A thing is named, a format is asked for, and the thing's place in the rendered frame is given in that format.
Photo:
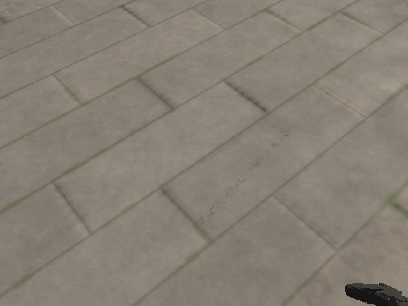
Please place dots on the right robot hand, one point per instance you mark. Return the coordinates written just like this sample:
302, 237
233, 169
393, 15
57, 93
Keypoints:
379, 295

